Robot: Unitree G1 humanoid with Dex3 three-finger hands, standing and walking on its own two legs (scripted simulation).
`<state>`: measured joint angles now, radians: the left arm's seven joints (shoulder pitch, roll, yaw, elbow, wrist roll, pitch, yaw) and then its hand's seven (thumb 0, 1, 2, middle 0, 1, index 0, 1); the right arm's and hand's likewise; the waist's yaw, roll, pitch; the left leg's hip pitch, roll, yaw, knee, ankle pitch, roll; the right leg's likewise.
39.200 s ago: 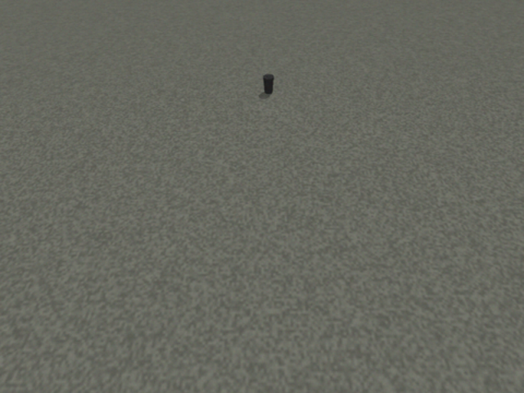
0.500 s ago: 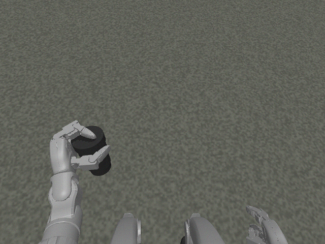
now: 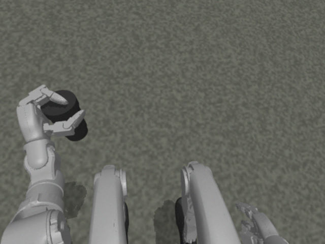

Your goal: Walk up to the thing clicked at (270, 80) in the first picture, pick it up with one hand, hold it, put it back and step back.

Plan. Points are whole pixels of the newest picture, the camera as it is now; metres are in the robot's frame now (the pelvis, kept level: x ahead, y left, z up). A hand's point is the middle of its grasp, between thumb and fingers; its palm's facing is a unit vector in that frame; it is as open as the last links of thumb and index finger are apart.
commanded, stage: crouch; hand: left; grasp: from the side
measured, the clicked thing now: (68, 118) +0.42 +0.23 -0.08
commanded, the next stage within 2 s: lower in 1.02 s
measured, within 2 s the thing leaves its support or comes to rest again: neither
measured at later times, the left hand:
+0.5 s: hand (77, 120) +0.46 +0.24 -0.19, palm faces +0.27 -0.96 -0.01, open 6.7 cm
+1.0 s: hand (81, 124) +0.47 +0.25 -0.26, palm faces +0.26 -0.97 -0.01, open 6.6 cm
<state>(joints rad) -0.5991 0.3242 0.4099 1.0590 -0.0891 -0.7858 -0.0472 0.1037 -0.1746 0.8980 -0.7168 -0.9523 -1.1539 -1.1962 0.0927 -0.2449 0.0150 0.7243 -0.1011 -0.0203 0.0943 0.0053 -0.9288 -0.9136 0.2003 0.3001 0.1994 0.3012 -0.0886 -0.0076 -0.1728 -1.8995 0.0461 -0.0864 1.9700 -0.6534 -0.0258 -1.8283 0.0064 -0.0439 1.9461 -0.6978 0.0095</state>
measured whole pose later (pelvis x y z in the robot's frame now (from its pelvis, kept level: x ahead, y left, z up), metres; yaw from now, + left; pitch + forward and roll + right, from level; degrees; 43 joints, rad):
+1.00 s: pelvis -0.02 +0.01 -0.17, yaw -8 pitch +23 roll -10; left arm -0.71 0.64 0.60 1.20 -0.08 -0.83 -0.11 0.12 -0.18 0.89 -0.73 -0.95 -1.17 -1.20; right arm -0.01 -0.33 0.25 0.67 -0.23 0.05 0.12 0.00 -0.93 -0.91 0.20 0.30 0.20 0.30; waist -0.22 -0.12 0.12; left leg -2.28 0.03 -0.25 2.54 -0.68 -0.04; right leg -2.16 0.05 -0.14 2.42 -0.70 0.04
